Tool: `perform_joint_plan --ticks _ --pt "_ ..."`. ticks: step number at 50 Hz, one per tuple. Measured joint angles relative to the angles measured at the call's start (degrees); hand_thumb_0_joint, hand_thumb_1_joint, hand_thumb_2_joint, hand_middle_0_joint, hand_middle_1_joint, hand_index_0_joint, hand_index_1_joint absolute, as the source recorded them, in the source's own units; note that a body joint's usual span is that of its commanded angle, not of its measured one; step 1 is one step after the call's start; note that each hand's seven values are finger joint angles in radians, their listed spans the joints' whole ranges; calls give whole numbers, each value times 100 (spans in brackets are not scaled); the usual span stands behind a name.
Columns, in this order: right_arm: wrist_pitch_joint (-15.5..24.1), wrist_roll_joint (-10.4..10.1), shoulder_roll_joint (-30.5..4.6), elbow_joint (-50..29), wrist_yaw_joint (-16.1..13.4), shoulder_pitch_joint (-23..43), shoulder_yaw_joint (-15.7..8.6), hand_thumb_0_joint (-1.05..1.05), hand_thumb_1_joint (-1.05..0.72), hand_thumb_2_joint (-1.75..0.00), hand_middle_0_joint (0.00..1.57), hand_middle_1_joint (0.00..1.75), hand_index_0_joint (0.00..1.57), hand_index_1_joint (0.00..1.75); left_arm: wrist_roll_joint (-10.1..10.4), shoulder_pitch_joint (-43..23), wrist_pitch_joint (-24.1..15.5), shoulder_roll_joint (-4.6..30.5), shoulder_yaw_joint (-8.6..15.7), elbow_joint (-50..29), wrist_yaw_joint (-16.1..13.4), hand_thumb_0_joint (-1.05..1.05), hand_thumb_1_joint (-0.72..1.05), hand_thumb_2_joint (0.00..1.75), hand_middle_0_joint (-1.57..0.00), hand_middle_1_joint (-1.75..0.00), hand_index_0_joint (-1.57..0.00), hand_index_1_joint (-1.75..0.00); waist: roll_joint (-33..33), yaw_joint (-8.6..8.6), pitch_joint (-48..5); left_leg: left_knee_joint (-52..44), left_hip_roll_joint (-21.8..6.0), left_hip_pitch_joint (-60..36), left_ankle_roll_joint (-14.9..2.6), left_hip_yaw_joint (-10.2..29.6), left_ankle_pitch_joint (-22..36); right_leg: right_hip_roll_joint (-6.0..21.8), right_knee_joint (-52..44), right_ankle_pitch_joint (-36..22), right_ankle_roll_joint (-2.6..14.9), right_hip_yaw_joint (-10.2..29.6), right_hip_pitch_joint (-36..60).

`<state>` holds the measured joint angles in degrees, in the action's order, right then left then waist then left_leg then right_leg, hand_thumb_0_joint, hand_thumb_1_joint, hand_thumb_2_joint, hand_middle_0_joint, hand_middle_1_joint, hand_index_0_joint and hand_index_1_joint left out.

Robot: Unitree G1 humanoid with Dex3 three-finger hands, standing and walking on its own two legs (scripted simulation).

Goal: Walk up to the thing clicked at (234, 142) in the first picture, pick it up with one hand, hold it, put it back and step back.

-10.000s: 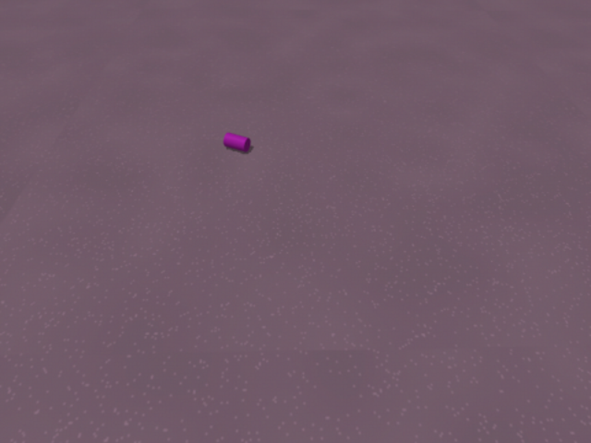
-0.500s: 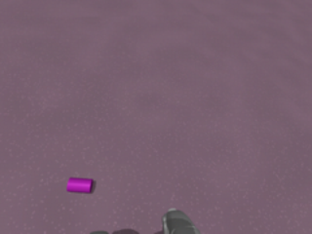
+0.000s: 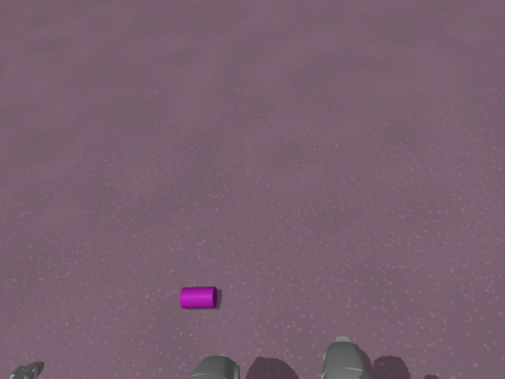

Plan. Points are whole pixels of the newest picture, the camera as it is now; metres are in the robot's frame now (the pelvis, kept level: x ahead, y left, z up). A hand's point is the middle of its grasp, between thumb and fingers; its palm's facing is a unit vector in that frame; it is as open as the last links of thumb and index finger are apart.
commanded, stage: walk up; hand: left
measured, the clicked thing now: (199, 297) +0.47 +0.32 -0.68
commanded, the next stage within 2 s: none
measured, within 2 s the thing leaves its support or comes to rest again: neither
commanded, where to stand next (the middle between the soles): +0.10 -0.03 m, yaw +1 degrees
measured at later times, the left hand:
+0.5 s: hand out of the picture +0.11 +0.24 -0.14, palm faces -0.11 -0.96 -0.25, open 7.4 cm
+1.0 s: hand (111, 339) +0.20 +0.27 -0.08, palm faces +0.00 -0.82 -0.57, open 7.4 cm
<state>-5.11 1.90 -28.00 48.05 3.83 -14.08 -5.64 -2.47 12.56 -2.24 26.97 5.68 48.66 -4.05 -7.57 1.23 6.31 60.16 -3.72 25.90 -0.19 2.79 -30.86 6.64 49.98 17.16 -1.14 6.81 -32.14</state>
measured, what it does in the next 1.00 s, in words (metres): walks ahead: left foot, then right foot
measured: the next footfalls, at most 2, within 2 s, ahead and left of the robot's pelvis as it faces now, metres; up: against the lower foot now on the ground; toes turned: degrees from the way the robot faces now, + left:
left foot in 0.02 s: +0.05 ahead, +0.18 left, +0.00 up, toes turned +0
right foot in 0.52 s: +0.12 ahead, -0.20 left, +0.00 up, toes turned -7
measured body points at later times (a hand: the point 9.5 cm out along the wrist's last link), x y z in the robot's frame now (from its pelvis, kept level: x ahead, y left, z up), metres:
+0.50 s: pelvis +0.03 -0.03 +0.03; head +0.05 +0.02 +0.48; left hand +0.11 +0.29 -0.12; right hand -0.03 -0.41 -0.01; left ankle +0.01 +0.18 -0.68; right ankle +0.07 -0.19 -0.67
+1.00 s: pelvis +0.11 -0.04 +0.03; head +0.19 -0.08 +0.46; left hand +0.20 +0.31 -0.04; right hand +0.20 -0.35 -0.12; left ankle +0.17 +0.09 -0.67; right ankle +0.08 -0.20 -0.68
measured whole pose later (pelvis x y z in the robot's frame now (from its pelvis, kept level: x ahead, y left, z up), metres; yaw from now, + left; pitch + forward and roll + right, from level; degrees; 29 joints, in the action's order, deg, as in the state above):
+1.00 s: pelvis +0.11 -0.04 +0.03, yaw +1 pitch -1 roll +0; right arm -4.3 2.3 -24.6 45.1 2.7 -11.6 -3.6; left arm 0.6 12.0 -2.2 24.8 3.3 46.3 -4.0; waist -6.5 0.2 11.7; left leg 47.5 0.7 27.6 -0.6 2.8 -18.7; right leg 7.7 43.4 25.6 -3.2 -5.3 -16.3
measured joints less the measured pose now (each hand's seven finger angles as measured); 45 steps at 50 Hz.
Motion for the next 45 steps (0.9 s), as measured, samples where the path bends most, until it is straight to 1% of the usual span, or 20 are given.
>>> perform_joint_plan --ticks 1,2,3,4,5,7,10,13,17,21,25,26,27,28,30,33,36,39,42,45 --pt "93 -71 -16 71 -17 -78 -5 1 -90 -90 21 30 21 30 -27 4 88 51 17 25 57 0 89 89 -21 -30 -21 -30 86 45 -72 -500 33 -249 15 -117 32 34 109 159 31 102 -71" --pt "201 -111 14 161 -65 -138 -16 0 -90 -90 21 30 21 30 -37 -24 193 109 41 69 99 0 89 89 -20 -30 -21 -30 265 78 -78 -665 140 -370 153 -246 175 85 316 521 124 282 -138" --pt "306 -108 78 242 -132 -203 -3 0 -90 -90 21 30 21 30 -30 -40 312 155 74 126 114 0 90 89 -20 -30 -20 -30 505 115 -59 -656 269 -451 215 -418 210 62 578 1065 295 587 -188" --pt "395 -80 123 291 -203 -316 33 0 -90 -90 21 30 21 30 -8 -21 423 149 99 191 114 0 90 89 -20 -30 -20 -30 629 105 -121 -601 307 -458 239 -499 195 -124 908 1337 373 816 -257" --pt "452 -64 159 367 -270 -420 88 0 -90 -90 21 30 21 30 9 -5 508 110 102 280 119 1 90 89 -20 -30 -20 -30 650 17 -220 -568 275 -429 237 -455 185 -357 1221 1340 371 828 -305" --pt "523 -23 311 601 -392 -540 193 0 -90 -90 21 30 21 30 24 -56 594 102 57 444 222 1 90 89 -20 -30 -20 -30 754 -175 -314 -724 198 -460 164 -282 276 -653 1676 1000 270 561 -341" --pt "732 -39 581 770 -576 -711 284 1 -90 -90 21 30 21 30 -6 -79 642 237 115 399 483 1 90 89 -20 -30 -20 -30 1258 -149 -247 -1275 96 -721 232 -321 587 -836 2140 449 157 320 -445" --pt "924 -46 586 827 -670 -936 250 1 -90 -90 21 30 21 30 -26 -39 699 279 189 364 696 1 90 89 -20 -30 -20 -30 1577 -161 -172 -1680 -61 -916 292 -272 780 -851 2221 148 82 138 -383" --pt "985 -10 343 833 -726 -1152 135 1 -89 -90 21 30 21 30 19 71 733 196 195 375 905 1 90 89 -20 -30 -20 -30 1782 -137 -118 -2012 -251 -1099 335 -273 879 -686 1852 -56 4 129 -137" --pt "1013 16 76 677 -664 -1262 49 1 -90 -90 21 30 21 30 80 163 709 56 102 472 1015 1 90 89 -20 -30 -20 -30 1774 -155 -119 -2184 -429 -1285 293 -338 812 -375 978 269 -29 -165 242" --pt "976 40 -111 444 -539 -1263 48 1 -90 -90 21 30 21 30 117 176 562 -66 23 525 1036 1 90 89 -20 -30 -20 -30 1530 -223 -180 -2166 -643 -1414 237 -373 627 -236 -271 915 98 -597 772" --pt "949 37 -157 398 -514 -1250 61 1 -90 -90 21 30 21 30 120 157 493 -98 20 506 1020 1 90 89 -20 -30 -20 -30 1411 -228 -175 -2052 -713 -1397 217 -342 540 -256 -639 820 126 -719 948" --pt "908 33 -210 378 -504 -1207 70 1 -90 -90 21 30 21 30 119 102 397 -161 26 485 987 1 90 89 -20 -30 -20 -30 1196 -242 -94 -1767 -827 -1313 85 -204 452 -353 -773 303 90 -842 1055" --pt "847 9 -228 370 -505 -1150 82 1 -90 -90 21 30 21 30 120 56 281 -211 24 432 946 1 90 89 -20 -30 -20 -30 981 -257 13 -1268 -906 -1119 -94 41 506 -444 -693 151 48 -980 1125" --pt "690 -73 -86 390 -523 -974 149 1 -90 -90 20 30 21 30 122 88 87 -248 -3 316 839 1 90 89 -20 -30 -20 -30 888 -177 59 -114 -485 -645 -223 497 212 -405 -452 359 45 -1004 1171" --pt "626 -158 81 349 -460 -659 237 1 -90 -90 20 29 20 30 181 234 4 -399 -117 315 754 0 90 89 -20 -30 -20 -30 630 -50 -29 678 7 -3 -279 514 516 -374 -823 347 61 -966 1501" --pt "654 -206 158 172 -403 -414 266 1 -90 -90 20 29 20 30 216 394 -119 -500 -245 363 624 0 90 89 -20 -30 -21 -30 231 1 -71 407 195 435 -197 444 991 -423 -1300 216 63 -991 1838" --pt "511 -151 239 -30 -361 -147 251 1 -90 -90 20 29 21 30 284 441 -183 -505 -297 359 426 0 90 89 -21 -30 -21 -30 -45 15 53 250 422 728 -59 524 1132 -418 -1421 224 60 -981 1956" --pt "315 -64 314 -201 -297 79 231 0 -90 -90 21 29 21 30 331 350 -122 -471 -281 263 219 0 90 89 -21 -30 -21 -30 -145 -15 255 221 635 872 31 540 1191 -305 -1349 311 10 -979 1920" --pt "179 -36 350 -285 -226 184 219 0 -90 -90 21 30 21 30 313 183 -47 -403 -251 83 98 0 90 89 -20 -30 -21 -30 -138 -63 407 -52 679 799 64 424 1322 -161 -1201 443 -62 -1052 1816"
